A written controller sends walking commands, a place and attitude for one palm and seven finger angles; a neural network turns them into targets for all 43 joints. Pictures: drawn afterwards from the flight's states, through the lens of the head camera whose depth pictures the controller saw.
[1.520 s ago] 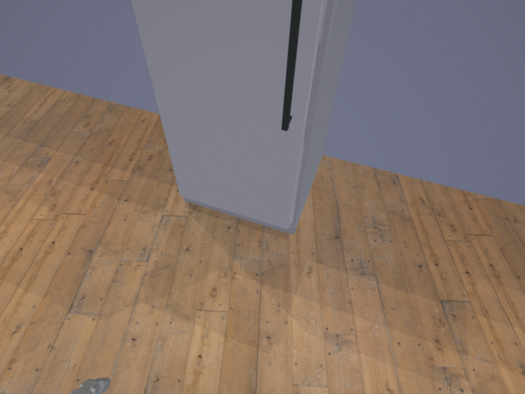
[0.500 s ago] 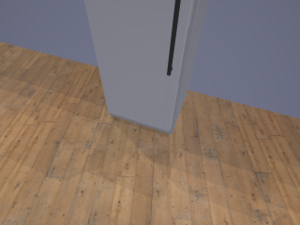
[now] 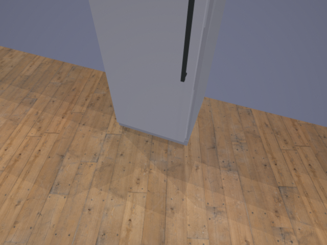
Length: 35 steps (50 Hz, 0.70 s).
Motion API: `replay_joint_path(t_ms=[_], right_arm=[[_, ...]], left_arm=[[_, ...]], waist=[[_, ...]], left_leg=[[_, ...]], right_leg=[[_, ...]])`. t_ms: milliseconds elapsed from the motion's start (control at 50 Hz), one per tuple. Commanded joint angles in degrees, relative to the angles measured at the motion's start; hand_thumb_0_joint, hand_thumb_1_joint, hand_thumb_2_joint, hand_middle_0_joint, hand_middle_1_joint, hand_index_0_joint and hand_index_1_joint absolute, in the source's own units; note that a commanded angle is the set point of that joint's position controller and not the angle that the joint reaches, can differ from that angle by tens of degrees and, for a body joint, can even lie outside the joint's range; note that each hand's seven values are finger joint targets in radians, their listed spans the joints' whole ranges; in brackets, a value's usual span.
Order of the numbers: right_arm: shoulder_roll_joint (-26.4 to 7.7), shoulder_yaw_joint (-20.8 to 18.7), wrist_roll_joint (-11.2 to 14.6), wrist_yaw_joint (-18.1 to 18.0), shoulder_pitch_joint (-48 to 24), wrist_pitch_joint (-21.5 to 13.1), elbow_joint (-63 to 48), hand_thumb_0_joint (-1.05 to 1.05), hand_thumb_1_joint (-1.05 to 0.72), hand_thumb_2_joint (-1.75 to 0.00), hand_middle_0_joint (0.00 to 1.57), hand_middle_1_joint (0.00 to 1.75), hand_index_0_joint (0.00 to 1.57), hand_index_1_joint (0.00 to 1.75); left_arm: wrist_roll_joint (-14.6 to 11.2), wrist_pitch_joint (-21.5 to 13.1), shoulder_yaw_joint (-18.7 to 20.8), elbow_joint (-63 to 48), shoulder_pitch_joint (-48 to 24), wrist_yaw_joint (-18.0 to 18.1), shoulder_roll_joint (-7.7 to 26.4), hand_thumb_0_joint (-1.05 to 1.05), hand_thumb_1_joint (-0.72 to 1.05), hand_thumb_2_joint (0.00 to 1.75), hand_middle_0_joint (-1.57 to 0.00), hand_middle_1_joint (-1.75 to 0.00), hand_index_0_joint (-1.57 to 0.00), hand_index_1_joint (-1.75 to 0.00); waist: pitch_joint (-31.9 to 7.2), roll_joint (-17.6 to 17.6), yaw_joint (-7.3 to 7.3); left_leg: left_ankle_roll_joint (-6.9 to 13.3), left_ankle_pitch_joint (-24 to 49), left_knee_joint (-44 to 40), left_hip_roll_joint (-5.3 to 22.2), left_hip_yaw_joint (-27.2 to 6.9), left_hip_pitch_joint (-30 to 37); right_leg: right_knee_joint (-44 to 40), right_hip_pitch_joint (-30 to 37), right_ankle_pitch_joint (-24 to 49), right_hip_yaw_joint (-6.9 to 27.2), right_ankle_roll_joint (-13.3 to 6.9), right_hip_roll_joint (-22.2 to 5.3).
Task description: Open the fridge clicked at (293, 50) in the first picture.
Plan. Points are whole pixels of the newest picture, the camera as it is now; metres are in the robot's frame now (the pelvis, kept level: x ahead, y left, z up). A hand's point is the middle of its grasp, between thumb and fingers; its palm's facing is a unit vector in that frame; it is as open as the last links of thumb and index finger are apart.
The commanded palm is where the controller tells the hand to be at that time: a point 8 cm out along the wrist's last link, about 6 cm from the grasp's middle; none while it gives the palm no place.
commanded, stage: walk to a spot facing it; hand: right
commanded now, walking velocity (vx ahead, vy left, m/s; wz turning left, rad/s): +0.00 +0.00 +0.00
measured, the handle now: (189, 30) +0.89 -0.06 +0.12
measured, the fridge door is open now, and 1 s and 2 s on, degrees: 0 0 0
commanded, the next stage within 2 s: none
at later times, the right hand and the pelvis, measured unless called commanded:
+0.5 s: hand out of the picture +0.06 -0.17 -0.18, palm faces -0.14 +0.95 -0.26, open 7.4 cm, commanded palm none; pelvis -0.02 +0.02 -0.03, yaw +12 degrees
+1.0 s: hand out of the picture +0.14 -0.22 -0.17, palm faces -0.39 +0.89 -0.23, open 7.4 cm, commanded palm none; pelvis -0.04 -0.05 +0.00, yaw +29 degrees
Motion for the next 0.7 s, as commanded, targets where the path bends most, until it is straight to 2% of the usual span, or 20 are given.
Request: replay_joint_path(t_ms=[0,40,100,160,240,260,280,300,320,340,360,380,400,420,440,480,520,560,580,680], right_arm=[[-11.9,-2.2,0.0,-0.6,-2.0,-1.6,-3.7,0.00,-0.90,-0.90,0.20,0.30,0.20,0.30],[-11.7,-2.4,-0.1,-0.5,-2.1,-1.2,-4.2,0.00,-0.90,-0.90,0.20,0.30,0.20,0.30],[-5.8,-1.8,-0.1,-0.8,1.5,0.7,-4.7,0.00,-0.90,-0.90,0.20,0.30,0.20,0.30],[-6.0,-2.7,-0.4,-0.6,2.6,1.8,-7.1,0.00,-0.90,-0.90,0.20,0.30,0.20,0.30],[-4.8,-3.5,-0.6,0.1,3.3,2.5,-10.4,0.00,-0.90,-0.90,0.20,0.30,0.20,0.30],[-4.2,-3.5,-0.5,0.3,4.0,2.5,-10.8,0.00,-0.90,-0.90,0.20,0.30,0.20,0.30],[-3.2,-3.8,-0.5,0.4,4.6,2.7,-11.4,0.00,-0.90,-0.90,0.20,0.30,0.20,0.30],[-2.2,-4.0,-0.6,0.6,5.1,2.8,-11.8,0.00,-0.90,-0.90,0.20,0.30,0.20,0.30],[-1.7,-4.3,-0.5,0.7,6.0,2.9,-12.3,0.00,-0.90,-0.90,0.20,0.30,0.20,0.30],[-1.4,-4.7,-0.6,0.9,7.4,2.8,-12.2,0.00,-0.90,-0.90,0.20,0.30,0.20,0.30],[-1.6,-5.0,-0.7,1.1,10.9,2.4,-11.6,0.00,-0.90,-0.90,0.20,0.30,0.20,0.30],[-4.4,-5.7,-1.3,0.8,14.0,1.6,-11.1,0.00,-0.90,-0.90,0.20,0.30,0.20,0.30],[-10.1,-6.5,-1.5,-0.1,14.3,0.8,-11.7,0.00,-0.90,-0.90,0.20,0.30,0.20,0.30],[-8.6,-6.4,-0.5,-0.8,14.8,1.1,-12.3,0.00,-0.90,-0.90,0.20,0.30,0.20,0.30],[-7.7,-6.3,-0.6,-0.8,10.3,1.3,-12.9,0.00,-0.90,-0.90,0.20,0.30,0.20,0.30],[-4.6,-5.8,-0.4,-0.9,6.7,1.0,-14.3,0.00,-0.90,-0.90,0.20,0.30,0.20,0.30],[-4.0,-5.8,-0.5,-0.8,7.4,0.8,-14.1,0.00,-0.90,-0.90,0.20,0.30,0.20,0.30],[-4.1,-6.1,-0.6,-0.8,8.8,0.8,-13.6,0.00,-0.90,-0.90,0.20,0.30,0.20,0.30],[-4.2,-6.3,-0.6,-0.7,9.8,0.9,-13.3,0.00,-0.90,-0.90,0.20,0.30,0.20,0.30],[-4.8,-6.8,-0.9,-0.5,9.6,1.5,-13.5,0.00,-0.90,-0.90,0.20,0.30,0.20,0.30]], left_arm=[[0.1,-1.4,2.3,-3.5,-2.5,0.8,11.6,0.00,0.90,0.90,-0.20,-0.30,-0.20,-0.30],[0.2,-1.3,2.5,-3.7,-2.1,1.1,11.5,0.00,0.90,0.90,-0.20,-0.30,-0.20,-0.30],[0.3,0.0,1.9,-4.1,1.7,1.4,4.9,0.00,0.90,0.90,-0.20,-0.30,-0.20,-0.30],[0.4,0.9,3.0,-6.6,2.8,1.8,5.6,0.00,0.90,0.90,-0.20,-0.30,-0.20,-0.30],[0.5,1.2,4.3,-9.9,2.1,1.9,6.4,0.00,0.90,0.90,-0.20,-0.30,-0.20,-0.30],[0.5,1.1,4.8,-10.5,1.8,1.9,7.0,0.00,0.90,0.90,-0.20,-0.30,-0.20,-0.30],[0.6,0.9,5.1,-11.0,1.4,1.9,7.1,0.00,0.90,0.90,-0.20,-0.30,-0.20,-0.30],[0.6,0.7,5.4,-11.4,0.7,1.8,7.0,0.00,0.90,0.90,-0.20,-0.30,-0.20,-0.30],[0.7,0.6,5.5,-12.3,-0.3,1.8,6.8,0.00,0.90,0.90,-0.20,-0.30,-0.20,-0.30],[0.9,0.6,5.5,-12.8,-1.5,1.9,6.4,0.00,0.90,0.90,-0.20,-0.30,-0.20,-0.30],[0.8,0.8,5.7,-13.4,-2.7,1.8,6.3,0.00,0.90,0.90,-0.20,-0.30,-0.20,-0.30],[0.5,1.5,5.4,-13.9,-2.4,1.6,4.1,0.00,0.90,0.90,-0.20,-0.30,-0.20,-0.30],[0.3,1.6,4.5,-16.1,-0.7,1.2,-0.8,0.00,0.90,0.90,-0.20,-0.30,-0.20,-0.30],[0.2,2.3,4.8,-15.8,-1.6,1.6,1.3,0.00,0.90,0.90,-0.20,-0.30,-0.20,-0.30],[0.2,2.2,5.1,-15.4,-2.0,1.5,0.8,0.00,0.90,0.90,-0.20,-0.30,-0.20,-0.30],[0.6,2.0,5.1,-14.3,-0.3,1.2,0.9,0.00,0.90,0.90,-0.20,-0.30,-0.20,-0.30],[0.7,2.0,5.0,-13.8,0.8,1.3,0.0,0.00,0.90,0.90,-0.20,-0.30,-0.20,-0.30],[0.6,2.0,4.9,-13.6,0.5,1.4,-0.8,0.00,0.90,0.90,-0.20,-0.30,-0.20,-0.30],[0.5,2.1,4.8,-13.9,-0.1,1.5,-1.1,0.00,0.90,0.90,-0.20,-0.30,-0.20,-0.30],[0.2,1.8,4.8,-15.2,-0.3,1.7,-1.5,0.00,0.90,0.90,-0.20,-0.30,-0.20,-0.30]], waist=[[-4.4,0.1,0.29],[-3.7,-0.1,0.45],[-3.6,0.3,0.71],[-2.6,0.6,0.84],[-2.0,-3.7,0.76],[-2.7,-5.8,0.35],[-3.1,-8.8,0.13],[-3.0,-11.5,-0.36],[-2.9,-12.0,-0.89],[-2.2,-9.7,-2.02],[-2.7,-5.6,-4.04],[-2.5,6.2,-5.29],[-1.8,21.9,-3.63],[-3.2,14.1,-4.46],[-1.0,11.6,-2.39],[-1.5,6.9,-0.73],[-4.1,6.3,-0.57],[-5.6,5.1,-1.29],[-5.8,4.4,-1.83],[-5.9,7.5,-2.06]], left_leg=[[1.7,11.3,-3.4,6.8,-5.6,1.2],[1.9,12.8,-2.6,6.3,-6.4,-0.6],[1.3,16.4,1.1,6.0,-7.7,-3.1],[1.6,15.4,4.6,4.8,-8.8,-7.1],[1.0,10.0,12.3,1.3,-7.7,-12.8],[0.6,8.0,16.6,0.3,-6.0,-13.4],[0.0,-0.1,22.4,-0.9,-3.7,-14.0],[-0.8,-11.2,27.5,-0.8,-0.8,-14.8],[-0.8,-15.5,28.9,1.1,-0.6,-13.5],[-0.6,-14.7,25.4,2.0,-0.4,-10.0],[-0.2,-8.3,18.1,2.0,-0.5,-4.9],[1.4,5.6,4.7,6.6,-9.6,-2.2],[7.2,19.6,-4.3,20.1,-32.9,-0.9],[8.8,11.1,-7.5,19.2,-33.5,-4.1],[9.6,4.1,-6.9,16.8,-32.2,-6.0],[9.1,6.6,-4.9,12.8,-25.4,-5.7],[9.3,9.5,-3.7,11.5,-22.8,-4.0],[9.6,12.1,-2.8,10.8,-22.7,-1.5],[9.5,12.5,-2.8,10.3,-23.2,-0.8],[10.0,9.4,-3.5,9.3,-26.1,-1.0]], right_leg=[[-2.6,1.4,10.1,5.0,-2.0,-6.7],[-1.6,2.3,10.2,3.8,-1.7,-7.0],[2.1,1.8,9.9,0.5,-0.7,-7.4],[4.4,0.4,6.5,-0.2,-1.0,-8.3],[3.5,-1.6,1.5,2.0,-3.0,-12.0],[3.0,-1.8,2.8,3.1,-4.3,-14.3],[1.8,-2.5,5.9,4.6,-6.3,-17.4],[1.0,-2.7,10.4,5.1,-8.6,-20.3],[2.0,-4.4,13.1,4.1,-9.6,-21.9],[5.4,-7.0,14.5,1.5,-8.5,-21.0],[12.5,-10.5,12.0,-1.8,-5.8,-18.5],[27.7,-15.2,1.1,-7.8,-0.6,-10.7],[42.7,-27.8,-22.2,-7.0,2.9,-1.3],[46.2,-24.9,-20.6,1.9,2.0,-2.3],[48.3,-26.3,-16.9,2.9,1.8,-3.0],[46.6,-24.6,-10.4,2.6,2.5,-4.3],[43.9,-22.9,-9.5,1.7,3.1,-3.7],[40.4,-22.2,-10.0,1.1,3.3,-3.0],[39.1,-22.1,-10.2,0.9,3.4,-2.5],[30.2,-19.0,-12.0,0.7,3.0,-1.3]])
